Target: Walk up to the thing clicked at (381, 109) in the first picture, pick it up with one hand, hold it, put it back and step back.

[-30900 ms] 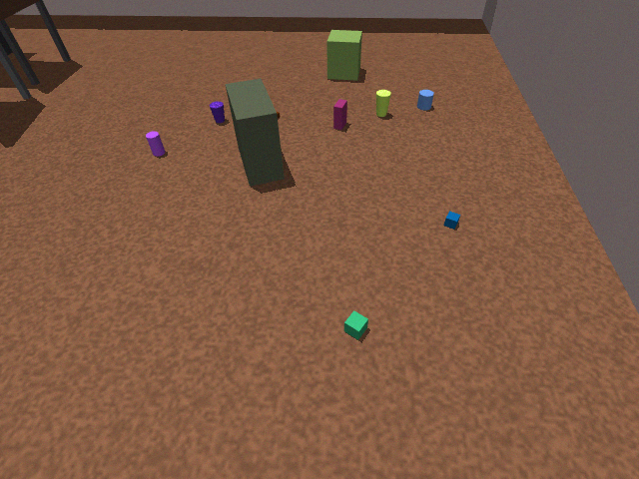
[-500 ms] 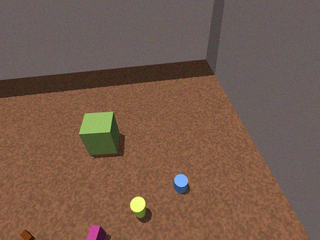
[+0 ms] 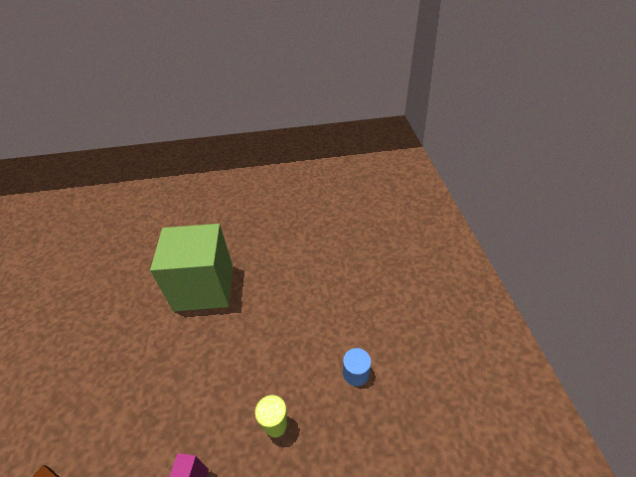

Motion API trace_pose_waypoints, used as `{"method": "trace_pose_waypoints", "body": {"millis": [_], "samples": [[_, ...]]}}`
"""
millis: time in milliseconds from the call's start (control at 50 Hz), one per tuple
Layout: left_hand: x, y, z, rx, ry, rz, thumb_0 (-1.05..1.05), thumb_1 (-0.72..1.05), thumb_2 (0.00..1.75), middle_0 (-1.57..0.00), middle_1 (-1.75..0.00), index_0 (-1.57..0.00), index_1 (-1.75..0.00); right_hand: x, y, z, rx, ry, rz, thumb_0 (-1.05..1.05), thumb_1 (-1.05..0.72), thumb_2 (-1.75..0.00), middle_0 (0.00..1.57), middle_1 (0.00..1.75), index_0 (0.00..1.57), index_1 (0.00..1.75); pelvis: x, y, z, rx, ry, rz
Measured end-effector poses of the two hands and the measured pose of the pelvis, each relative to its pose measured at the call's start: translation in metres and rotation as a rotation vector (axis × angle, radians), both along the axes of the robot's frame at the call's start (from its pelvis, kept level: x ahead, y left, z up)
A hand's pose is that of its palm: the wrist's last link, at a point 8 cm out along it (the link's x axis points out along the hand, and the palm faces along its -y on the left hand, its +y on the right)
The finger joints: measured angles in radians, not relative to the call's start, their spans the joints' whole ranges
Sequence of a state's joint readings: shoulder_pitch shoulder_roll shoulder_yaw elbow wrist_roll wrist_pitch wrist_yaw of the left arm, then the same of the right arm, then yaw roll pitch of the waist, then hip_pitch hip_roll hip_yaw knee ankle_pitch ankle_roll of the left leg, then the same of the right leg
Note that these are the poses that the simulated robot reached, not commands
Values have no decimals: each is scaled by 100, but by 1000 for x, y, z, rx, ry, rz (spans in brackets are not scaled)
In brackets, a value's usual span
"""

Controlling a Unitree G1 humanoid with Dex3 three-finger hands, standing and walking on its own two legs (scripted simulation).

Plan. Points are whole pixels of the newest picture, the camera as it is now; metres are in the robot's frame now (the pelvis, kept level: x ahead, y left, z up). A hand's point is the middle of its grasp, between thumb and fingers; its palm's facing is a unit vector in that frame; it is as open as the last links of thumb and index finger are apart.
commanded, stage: stand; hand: left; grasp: from the side
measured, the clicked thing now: (273, 419) +0.45 +0.18 -0.71
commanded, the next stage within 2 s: step back in 0.32 s
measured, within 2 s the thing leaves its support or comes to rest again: neither
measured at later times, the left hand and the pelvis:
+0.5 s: hand out of the picture +0.07 +0.27 -0.17, palm faces +0.00 -0.93 -0.37, open 7.4 cm; pelvis -0.03 +0.01 -0.01, yaw +0 degrees
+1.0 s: hand out of the picture -0.02 +0.27 -0.18, palm faces -0.10 -0.91 -0.40, open 7.4 cm; pelvis -0.13 +0.01 -0.03, yaw -4 degrees
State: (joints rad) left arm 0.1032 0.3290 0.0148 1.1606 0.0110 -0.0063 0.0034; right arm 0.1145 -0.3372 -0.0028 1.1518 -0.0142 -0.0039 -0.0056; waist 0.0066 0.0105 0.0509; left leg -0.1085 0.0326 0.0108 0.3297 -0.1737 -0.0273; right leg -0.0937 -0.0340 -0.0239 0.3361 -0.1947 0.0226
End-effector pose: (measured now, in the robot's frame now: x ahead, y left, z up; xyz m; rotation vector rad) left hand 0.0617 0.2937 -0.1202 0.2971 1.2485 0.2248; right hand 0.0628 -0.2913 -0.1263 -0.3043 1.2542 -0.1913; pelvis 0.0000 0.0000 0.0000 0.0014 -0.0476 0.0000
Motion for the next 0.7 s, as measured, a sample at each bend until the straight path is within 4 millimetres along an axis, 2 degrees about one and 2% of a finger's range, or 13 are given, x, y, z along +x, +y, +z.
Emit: {"method": "trace_pose_waypoints", "body": {"millis": [160,320,440,520,600,700], "samples": [[6,0,1,1,-14,-5,0,90,90,-20,-30,-20,-30,7,-1,2,-1,-21,-1,0,-91,-90,21,30,21,30,2,-1,0,0,-3,-3],[5,-1,1,-1,-16,-8,0,90,90,-20,-30,-20,-30,6,-3,3,-2,-24,-7,0,-91,-90,21,30,21,30,1,-2,0,-1,-3,-5],[2,11,-3,13,-20,4,0,90,90,-21,-30,-20,-30,0,-10,0,-15,-18,-20,0,-91,-90,21,30,21,30,-17,1,-7,-10,15,-5],[2,26,-9,30,-28,-20,0,90,90,-21,-30,-20,-30,-11,-13,-2,-48,-8,-21,0,-91,-90,21,30,21,30,-31,11,-15,-16,19,-6],[11,45,-22,36,-57,-53,1,90,90,-21,-30,-20,-30,-32,-8,-2,-85,-2,-31,0,-91,-90,21,30,20,30,-43,27,-27,-12,23,-8],[14,52,-22,42,-91,-64,0,90,90,-20,-30,-20,-30,-65,5,4,-99,38,-23,0,-91,-90,21,30,21,30,-61,31,-23,-20,22,-10]]}}
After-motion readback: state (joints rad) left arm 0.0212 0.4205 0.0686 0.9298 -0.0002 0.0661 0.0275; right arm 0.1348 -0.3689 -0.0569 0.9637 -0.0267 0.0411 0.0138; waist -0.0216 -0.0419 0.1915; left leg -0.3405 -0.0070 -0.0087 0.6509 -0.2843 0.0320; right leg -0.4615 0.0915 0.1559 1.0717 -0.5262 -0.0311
